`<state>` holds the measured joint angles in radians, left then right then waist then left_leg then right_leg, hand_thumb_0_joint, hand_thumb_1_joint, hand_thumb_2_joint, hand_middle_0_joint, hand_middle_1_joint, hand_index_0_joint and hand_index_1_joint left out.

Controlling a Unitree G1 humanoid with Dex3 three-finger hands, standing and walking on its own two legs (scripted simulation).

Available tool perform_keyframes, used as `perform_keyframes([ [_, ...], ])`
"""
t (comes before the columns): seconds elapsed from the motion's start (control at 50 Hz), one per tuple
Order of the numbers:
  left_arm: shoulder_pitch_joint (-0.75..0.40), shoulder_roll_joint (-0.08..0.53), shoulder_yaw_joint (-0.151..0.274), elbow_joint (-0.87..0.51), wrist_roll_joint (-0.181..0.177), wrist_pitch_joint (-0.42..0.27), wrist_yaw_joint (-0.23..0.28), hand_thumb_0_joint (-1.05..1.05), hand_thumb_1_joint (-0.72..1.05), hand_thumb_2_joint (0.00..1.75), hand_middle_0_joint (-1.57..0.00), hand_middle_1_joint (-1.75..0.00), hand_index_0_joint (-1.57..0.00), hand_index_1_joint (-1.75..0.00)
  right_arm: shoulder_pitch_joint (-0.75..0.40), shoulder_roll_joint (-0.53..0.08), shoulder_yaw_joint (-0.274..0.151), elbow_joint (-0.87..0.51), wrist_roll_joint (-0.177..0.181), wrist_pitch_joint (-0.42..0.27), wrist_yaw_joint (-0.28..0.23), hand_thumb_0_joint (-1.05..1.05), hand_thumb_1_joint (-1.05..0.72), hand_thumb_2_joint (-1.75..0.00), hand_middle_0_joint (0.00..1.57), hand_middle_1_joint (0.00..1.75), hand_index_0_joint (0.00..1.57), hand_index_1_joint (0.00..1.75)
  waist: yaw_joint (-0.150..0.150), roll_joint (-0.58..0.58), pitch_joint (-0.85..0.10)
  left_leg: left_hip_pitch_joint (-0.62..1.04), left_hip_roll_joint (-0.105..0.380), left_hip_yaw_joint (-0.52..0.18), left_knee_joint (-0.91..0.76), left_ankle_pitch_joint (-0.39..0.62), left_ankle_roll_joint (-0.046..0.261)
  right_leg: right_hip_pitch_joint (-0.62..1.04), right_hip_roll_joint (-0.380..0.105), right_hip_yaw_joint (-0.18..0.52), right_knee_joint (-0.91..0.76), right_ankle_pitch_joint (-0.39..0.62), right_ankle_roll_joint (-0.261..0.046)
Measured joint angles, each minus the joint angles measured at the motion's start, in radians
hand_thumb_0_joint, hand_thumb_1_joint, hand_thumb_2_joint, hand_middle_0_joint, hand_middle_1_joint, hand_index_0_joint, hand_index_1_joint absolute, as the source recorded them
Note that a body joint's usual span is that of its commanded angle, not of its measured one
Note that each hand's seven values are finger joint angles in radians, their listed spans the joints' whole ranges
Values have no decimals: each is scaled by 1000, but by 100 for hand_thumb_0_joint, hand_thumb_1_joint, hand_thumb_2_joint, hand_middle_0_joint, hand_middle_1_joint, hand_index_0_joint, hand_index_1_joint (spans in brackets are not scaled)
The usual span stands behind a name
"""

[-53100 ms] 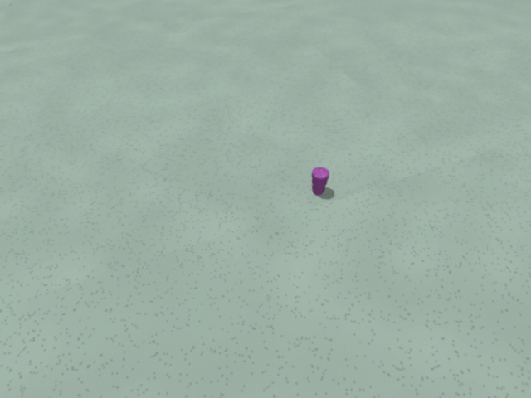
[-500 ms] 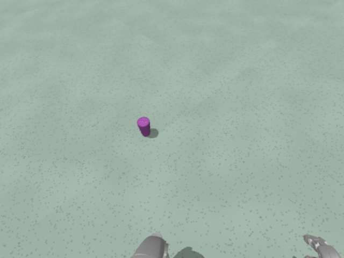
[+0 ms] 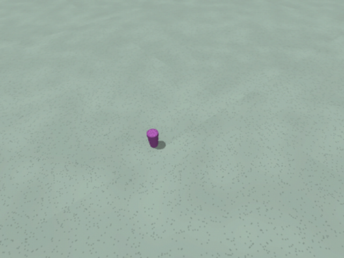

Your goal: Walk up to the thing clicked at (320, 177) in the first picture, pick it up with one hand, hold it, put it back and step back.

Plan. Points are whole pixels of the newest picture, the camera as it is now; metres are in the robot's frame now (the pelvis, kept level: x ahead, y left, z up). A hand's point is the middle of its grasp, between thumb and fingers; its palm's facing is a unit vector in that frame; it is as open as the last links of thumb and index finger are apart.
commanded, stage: step back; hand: left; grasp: from the side
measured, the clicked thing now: (153, 139) +1.06 +0.21 -0.70
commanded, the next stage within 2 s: stand in 0.60 s
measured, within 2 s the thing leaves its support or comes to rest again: neither
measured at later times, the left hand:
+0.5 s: hand out of the picture +0.13 +0.28 -0.14, palm faces +0.04 -0.94 -0.35, open 7.4 cm
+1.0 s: hand out of the picture +0.09 +0.26 -0.14, palm faces +0.00 -0.94 -0.33, open 7.4 cm
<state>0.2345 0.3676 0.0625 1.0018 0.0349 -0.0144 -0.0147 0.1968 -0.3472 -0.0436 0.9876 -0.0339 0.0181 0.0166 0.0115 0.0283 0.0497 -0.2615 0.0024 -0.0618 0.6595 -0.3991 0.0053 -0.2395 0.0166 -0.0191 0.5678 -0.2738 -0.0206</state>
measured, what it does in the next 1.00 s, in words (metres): stands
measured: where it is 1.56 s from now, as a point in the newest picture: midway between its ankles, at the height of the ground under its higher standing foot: outside the picture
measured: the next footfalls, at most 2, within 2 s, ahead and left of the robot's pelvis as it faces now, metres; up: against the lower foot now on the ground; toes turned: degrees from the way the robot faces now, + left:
none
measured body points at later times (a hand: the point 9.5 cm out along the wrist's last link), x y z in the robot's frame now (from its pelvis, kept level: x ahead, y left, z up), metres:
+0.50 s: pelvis +0.03 +0.02 +0.01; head +0.04 +0.03 +0.46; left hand +0.13 +0.33 -0.12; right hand +0.14 -0.27 -0.12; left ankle +0.02 +0.13 -0.73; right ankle +0.02 -0.12 -0.73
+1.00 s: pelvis +0.02 +0.01 +0.02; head +0.03 +0.02 +0.47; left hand +0.09 +0.31 -0.11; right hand +0.11 -0.28 -0.11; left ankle +0.02 +0.13 -0.73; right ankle +0.02 -0.12 -0.73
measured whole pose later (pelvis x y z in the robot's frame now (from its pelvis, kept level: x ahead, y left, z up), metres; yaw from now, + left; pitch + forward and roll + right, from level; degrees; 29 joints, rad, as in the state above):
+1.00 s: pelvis +0.02 +0.01 +0.02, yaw +1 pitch -3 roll +0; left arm 0.08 0.34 0.00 1.15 0.01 -0.01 -0.01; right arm 0.07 -0.34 -0.01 1.14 -0.01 -0.01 0.01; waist 0.00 0.00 0.07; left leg -0.10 -0.01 -0.03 0.32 -0.16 0.00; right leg -0.09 -0.02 -0.01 0.32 -0.17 0.02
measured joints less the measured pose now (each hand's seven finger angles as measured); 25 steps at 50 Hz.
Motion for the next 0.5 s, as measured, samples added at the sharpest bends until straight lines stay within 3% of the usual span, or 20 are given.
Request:
perform_keyframes([
  [0.04,-3,-10,-4,2,3,-6,0,1,90,90,-20,-30,-21,-30,0,-7,-3,5,4,0,0,0,-90,-90,20,30,21,30,9,-3,-6,-23,-22,-10,62,-46,0,-2,-10,-1,-2,-8,-9],
  [0.1,-15,-26,-9,2,4,-13,2,1,90,90,-21,-30,-21,-30,1,-25,-8,15,6,-13,0,0,-90,-90,20,30,21,30,16,-1,-5,-28,-22,0,42,-43,5,0,-27,-7,-12,-2,2],
  [0.18,-36,-22,-18,9,-7,-2,-1,1,90,90,-21,-30,-21,-30,-1,-28,-15,36,-4,-31,-6,0,-90,-90,20,30,21,30,13,-25,3,22,-31,26,-105,139,2,-7,-60,-1,22,-25,32],
  [0.32,-73,-2,-24,48,-22,-9,1,1,90,90,-20,-30,-21,-30,-33,7,10,67,2,-30,-4,0,-90,-90,20,30,21,30,5,-37,-2,52,-11,26,-130,116,0,50,-35,6,-67,0,36],
  [0.5,-148,-2,-30,57,-26,-8,13,1,90,90,-20,-30,-21,-30,-105,19,9,74,13,-32,-15,0,-90,-90,20,30,21,30,1,-34,10,78,-20,28,-150,115,7,74,-44,7,-83,-4,42],
])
